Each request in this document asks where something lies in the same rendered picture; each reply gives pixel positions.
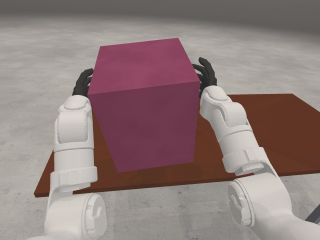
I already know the right robot hand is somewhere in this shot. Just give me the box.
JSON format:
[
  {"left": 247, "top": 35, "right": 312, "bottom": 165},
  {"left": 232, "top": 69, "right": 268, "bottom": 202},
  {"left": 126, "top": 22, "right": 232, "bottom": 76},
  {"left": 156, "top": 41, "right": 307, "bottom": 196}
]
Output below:
[{"left": 192, "top": 57, "right": 217, "bottom": 99}]

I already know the table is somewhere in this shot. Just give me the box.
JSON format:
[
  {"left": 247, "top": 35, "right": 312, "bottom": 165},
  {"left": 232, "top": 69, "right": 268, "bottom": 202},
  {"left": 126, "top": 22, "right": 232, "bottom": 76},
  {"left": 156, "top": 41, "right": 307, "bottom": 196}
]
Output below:
[{"left": 34, "top": 93, "right": 320, "bottom": 224}]

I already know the robot right upper arm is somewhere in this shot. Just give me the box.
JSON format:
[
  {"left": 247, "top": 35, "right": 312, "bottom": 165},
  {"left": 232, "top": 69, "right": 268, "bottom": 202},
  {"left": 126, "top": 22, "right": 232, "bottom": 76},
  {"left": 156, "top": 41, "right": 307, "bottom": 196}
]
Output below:
[{"left": 227, "top": 172, "right": 320, "bottom": 240}]

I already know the carton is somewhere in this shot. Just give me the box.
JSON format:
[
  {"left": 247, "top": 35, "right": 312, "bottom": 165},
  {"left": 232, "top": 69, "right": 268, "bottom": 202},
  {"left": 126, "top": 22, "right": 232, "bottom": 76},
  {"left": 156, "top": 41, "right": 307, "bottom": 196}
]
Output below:
[{"left": 87, "top": 38, "right": 201, "bottom": 173}]

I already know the left robot hand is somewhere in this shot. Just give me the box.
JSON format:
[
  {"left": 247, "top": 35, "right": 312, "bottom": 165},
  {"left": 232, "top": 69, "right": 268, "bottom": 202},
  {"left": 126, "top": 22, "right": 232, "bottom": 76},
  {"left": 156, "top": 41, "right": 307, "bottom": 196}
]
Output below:
[{"left": 72, "top": 68, "right": 94, "bottom": 107}]

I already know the robot right forearm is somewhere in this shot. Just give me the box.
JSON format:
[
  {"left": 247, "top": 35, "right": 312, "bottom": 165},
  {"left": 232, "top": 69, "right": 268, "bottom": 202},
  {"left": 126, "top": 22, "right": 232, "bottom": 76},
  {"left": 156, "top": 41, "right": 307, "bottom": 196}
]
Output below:
[{"left": 199, "top": 85, "right": 292, "bottom": 211}]

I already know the robot left forearm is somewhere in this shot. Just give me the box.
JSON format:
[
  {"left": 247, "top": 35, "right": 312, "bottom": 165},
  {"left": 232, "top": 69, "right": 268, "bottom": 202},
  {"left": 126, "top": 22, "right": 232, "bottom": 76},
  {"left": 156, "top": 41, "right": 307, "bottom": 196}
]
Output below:
[{"left": 44, "top": 95, "right": 98, "bottom": 235}]

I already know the robot left upper arm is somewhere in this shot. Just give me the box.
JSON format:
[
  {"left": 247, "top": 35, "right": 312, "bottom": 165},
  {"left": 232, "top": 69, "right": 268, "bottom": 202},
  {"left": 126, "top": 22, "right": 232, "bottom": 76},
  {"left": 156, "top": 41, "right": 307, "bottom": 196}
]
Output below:
[{"left": 26, "top": 192, "right": 108, "bottom": 240}]

